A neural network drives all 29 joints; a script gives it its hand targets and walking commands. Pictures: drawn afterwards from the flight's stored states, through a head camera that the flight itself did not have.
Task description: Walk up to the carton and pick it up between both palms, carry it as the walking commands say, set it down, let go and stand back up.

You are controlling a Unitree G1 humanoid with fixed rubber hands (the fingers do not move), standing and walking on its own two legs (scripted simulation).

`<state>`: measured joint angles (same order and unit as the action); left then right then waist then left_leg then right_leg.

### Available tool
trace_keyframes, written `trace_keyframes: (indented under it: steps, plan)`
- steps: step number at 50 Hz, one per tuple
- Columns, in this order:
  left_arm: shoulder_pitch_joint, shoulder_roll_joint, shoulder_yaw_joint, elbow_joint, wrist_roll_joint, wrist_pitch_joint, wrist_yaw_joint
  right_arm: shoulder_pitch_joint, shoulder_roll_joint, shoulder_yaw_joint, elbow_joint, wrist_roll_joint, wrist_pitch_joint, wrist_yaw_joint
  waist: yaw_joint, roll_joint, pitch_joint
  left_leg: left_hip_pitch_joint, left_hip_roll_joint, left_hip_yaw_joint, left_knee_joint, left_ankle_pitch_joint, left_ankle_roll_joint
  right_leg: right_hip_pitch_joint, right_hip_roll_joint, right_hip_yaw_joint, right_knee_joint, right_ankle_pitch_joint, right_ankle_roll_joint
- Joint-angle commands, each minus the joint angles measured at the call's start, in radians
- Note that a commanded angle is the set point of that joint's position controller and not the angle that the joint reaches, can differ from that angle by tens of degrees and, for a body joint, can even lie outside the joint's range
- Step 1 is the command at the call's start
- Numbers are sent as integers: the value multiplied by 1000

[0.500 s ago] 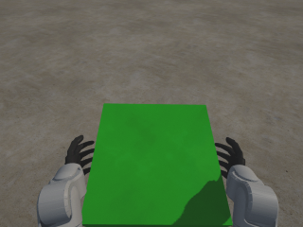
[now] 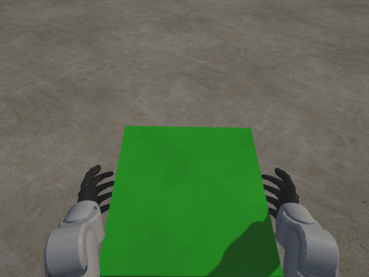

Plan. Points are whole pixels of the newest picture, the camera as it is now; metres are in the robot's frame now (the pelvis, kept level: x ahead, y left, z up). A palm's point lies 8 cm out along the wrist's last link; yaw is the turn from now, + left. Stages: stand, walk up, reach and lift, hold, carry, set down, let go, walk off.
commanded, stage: carry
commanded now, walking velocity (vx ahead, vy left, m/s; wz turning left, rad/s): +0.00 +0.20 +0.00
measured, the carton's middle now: (187, 203) +0.29 +0.01 +0.02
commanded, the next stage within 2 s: none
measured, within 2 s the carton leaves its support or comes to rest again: neither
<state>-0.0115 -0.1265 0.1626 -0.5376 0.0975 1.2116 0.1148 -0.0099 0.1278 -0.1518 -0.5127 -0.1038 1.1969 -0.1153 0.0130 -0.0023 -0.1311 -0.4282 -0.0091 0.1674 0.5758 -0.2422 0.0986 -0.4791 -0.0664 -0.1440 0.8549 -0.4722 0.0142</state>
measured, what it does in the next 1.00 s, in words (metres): steps to the left: right foot, then left foot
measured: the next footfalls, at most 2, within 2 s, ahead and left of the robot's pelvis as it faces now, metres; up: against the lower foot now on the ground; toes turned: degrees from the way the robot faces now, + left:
right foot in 0.04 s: +0.04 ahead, -0.09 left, +0.00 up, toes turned -11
left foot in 0.32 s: +0.05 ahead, +0.23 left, +0.00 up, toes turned +8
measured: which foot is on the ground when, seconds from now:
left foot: down 0.00-0.06, up 0.08-0.30, down 0.32-0.66, up 0.68-0.90, down 0.92-1.00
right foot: up 0.00-0.02, down 0.04-0.32, up 0.34-0.62, down 0.64-0.92, up 0.94-1.00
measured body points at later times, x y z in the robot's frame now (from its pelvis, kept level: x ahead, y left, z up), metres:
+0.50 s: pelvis -0.03 +0.16 +0.00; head -0.03 +0.17 +0.45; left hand +0.21 +0.35 +0.08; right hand +0.22 -0.02 +0.09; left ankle +0.01 +0.23 -0.73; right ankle -0.05 +0.03 -0.66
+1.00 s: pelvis -0.06 +0.31 +0.00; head -0.06 +0.33 +0.45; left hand +0.18 +0.50 +0.08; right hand +0.20 +0.14 +0.09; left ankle -0.03 +0.41 -0.73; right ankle -0.07 +0.13 -0.70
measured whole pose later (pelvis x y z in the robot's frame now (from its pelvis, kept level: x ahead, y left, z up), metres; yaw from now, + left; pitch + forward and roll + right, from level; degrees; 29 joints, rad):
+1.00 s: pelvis -0.06 +0.31 +0.00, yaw +0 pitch +4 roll +0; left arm 0.01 -0.13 0.16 -0.58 0.10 1.20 0.11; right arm -0.02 0.13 -0.14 -0.54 -0.10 1.19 -0.11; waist 0.01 -0.03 -0.09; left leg -0.41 0.03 0.12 0.62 -0.27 0.03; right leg -0.46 -0.19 -0.07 0.86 -0.51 0.09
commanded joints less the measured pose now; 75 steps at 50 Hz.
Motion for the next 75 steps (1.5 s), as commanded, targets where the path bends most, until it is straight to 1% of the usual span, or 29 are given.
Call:
trace_keyframes:
  steps: [1,3,4,5,7,10,14,16,17,18,22,31,33,34,35,37,40,44,46,48,52,61,63,64,65,67,70,73,75]
  plan:
    - [-406,-797,-779,-55,-390,5,-225,-418,793,772,-95,385,2,220,4,114,-231,184,226,-221,-121,243,100,141,-19,-18,-322,131,-19]
    - [-359,-774,-751,-23,-378,4,-229,-398,772,774,-74,374,8,217,15,-45,-214,-92,150,-160,38,169,0,426,-233,226,-497,349,-60]
    - [-347,-773,-741,1,-366,-8,-230,-435,755,801,-117,387,13,222,10,-292,-209,-203,68,-123,165,-139,-80,413,-475,531,-517,575,-181]
    - [-376,-792,-750,-19,-375,-11,-232,-460,772,795,-114,385,13,225,6,-271,-186,-236,79,-162,337,-222,-101,382,-508,505,-522,642,-237]
    - [-405,-810,-754,-38,-374,-16,-238,-501,809,813,-116,397,7,229,2,-127,-138,-222,80,-182,434,-174,-112,297,-419,346,-528,493,-193]
    - [-408,-816,-768,-79,-373,-22,-233,-481,822,811,-123,408,-2,232,0,-180,-136,-113,53,-95,268,-126,-120,255,-298,149,-462,561,-101]
    - [-361,-766,-778,-87,-363,-11,-222,-414,779,789,-106,394,12,221,0,-208,-199,78,12,3,-58,-46,-112,257,-255,100,-363,568,-52]
    - [-361,-735,-785,-87,-358,0,-216,-387,748,770,-88,385,19,218,-3,-53,-211,280,88,-105,-210,56,-100,115,-178,35,-203,347,26]
    - [-368,-723,-796,-103,-358,8,-217,-367,721,749,-72,367,21,220,-15,232,-185,332,298,-385,-214,318,-11,-102,-67,-46,-57,25,95]
    - [-390,-745,-809,-104,-372,12,-220,-366,744,750,-85,373,16,223,-26,308,-190,317,346,-412,-213,408,75,-144,-49,-20,91,-158,70]
    - [-456,-836,-835,-100,-409,1,-236,-415,809,746,-97,381,-3,232,-12,146,-176,211,261,-267,-198,214,90,-131,-38,66,300,-51,21]
    - [-377,-788,-782,-62,-384,1,-224,-397,780,773,-105,378,5,224,4,104,-211,213,225,-256,-170,237,85,144,-15,-6,-312,101,-23]
    - [-349,-780,-755,-35,-378,-1,-229,-395,770,778,-90,367,11,221,19,-47,-194,-49,155,-183,-25,162,-18,423,-210,205,-495,267,-65]
    - [-345,-772,-745,-14,-363,-10,-229,-434,754,800,-132,379,16,225,15,-301,-176,-189,71,-142,117,-100,-97,411,-469,532,-530,461,-185]
    - [-372,-791,-755,-27,-374,-13,-232,-462,763,794,-129,375,16,226,12,-293,-141,-227,58,-148,327,-229,-123,365,-520,515,-543,572,-247]
    - [-398,-808,-765,-53,-377,-17,-237,-496,801,811,-126,389,8,230,3,-118,-101,-210,68,-199,470,-176,-122,283,-428,345,-536,499,-194]
    - [-408,-812,-781,-102,-379,-24,-229,-475,815,809,-134,405,0,232,-3,-173,-112,-111,47,-100,307,-134,-133,269,-296,134,-444,639,-96]
    - [-348,-761,-781,-106,-362,-13,-216,-412,770,794,-124,397,15,221,-1,-233,-172,56,14,-2,-31,-58,-124,293,-271,98,-360,678,-52]
    - [-341,-738,-792,-109,-356,-3,-210,-382,745,778,-108,390,20,218,-1,-86,-204,269,54,-64,-201,56,-113,178,-191,33,-219,455,21]
    - [-376,-738,-818,-133,-370,10,-215,-357,730,754,-95,376,19,222,-24,312,-188,357,344,-421,-189,511,59,-125,-47,-40,34,-137,83]
    - [-445,-840,-853,-122,-415,-2,-234,-401,802,749,-112,380,-2,233,-14,163,-183,241,270,-278,-180,315,97,-117,-38,68,309,-79,22]
    - [-370,-784,-795,-82,-389,-1,-224,-383,772,777,-117,374,6,222,5,105,-196,202,221,-256,-179,203,93,169,-11,-3,-315,97,-28]
    - [-345,-772,-762,-51,-381,-1,-230,-381,762,779,-99,361,13,219,19,-67,-173,-62,146,-182,-21,118,-18,437,-225,233,-513,252,-71]
    - [-341,-764,-753,-24,-364,-8,-229,-422,742,800,-141,369,20,221,17,-324,-149,-203,57,-138,135,-144,-98,412,-490,559,-558,438,-204]
    - [-369,-781,-764,-41,-377,-10,-231,-453,752,797,-138,369,20,222,12,-284,-110,-234,47,-155,358,-251,-122,360,-530,530,-565,562,-262]
    - [-391,-796,-773,-63,-378,-15,-236,-485,790,813,-130,385,12,227,2,-109,-77,-206,63,-214,512,-174,-126,281,-428,340,-549,490,-199]
    - [-401,-807,-786,-113,-380,-23,-229,-473,810,815,-146,405,3,229,-6,-169,-97,-115,48,-106,344,-133,-140,284,-292,121,-448,650,-98]
    - [-358,-767,-779,-127,-365,-18,-217,-432,777,806,-149,406,13,220,1,-249,-134,-24,31,-50,131,-154,-134,316,-284,104,-394,780,-79]
    - [-327,-750,-787,-123,-357,-7,-212,-382,756,791,-132,399,23,216,-11,-193,-180,157,10,11,-141,62,-133,289,-211,34,-274,702,-16]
